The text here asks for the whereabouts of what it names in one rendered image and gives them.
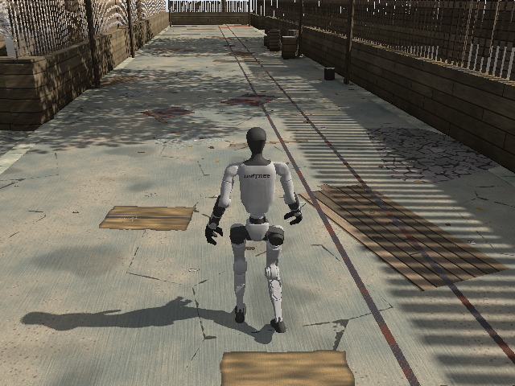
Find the robot left forearm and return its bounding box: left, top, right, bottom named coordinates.
left=208, top=195, right=225, bottom=229

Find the robot left hand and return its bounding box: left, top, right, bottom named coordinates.
left=205, top=225, right=223, bottom=245

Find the humanoid robot torso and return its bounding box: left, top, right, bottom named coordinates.
left=238, top=159, right=276, bottom=241

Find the right robot upper arm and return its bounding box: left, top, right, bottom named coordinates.
left=274, top=162, right=296, bottom=204

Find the robot right forearm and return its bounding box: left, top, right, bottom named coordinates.
left=288, top=192, right=302, bottom=216

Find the robot right hand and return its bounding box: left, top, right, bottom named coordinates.
left=284, top=211, right=303, bottom=225

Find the left robot upper arm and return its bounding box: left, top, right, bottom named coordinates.
left=218, top=162, right=241, bottom=208

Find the robot head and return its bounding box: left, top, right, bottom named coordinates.
left=243, top=127, right=271, bottom=166

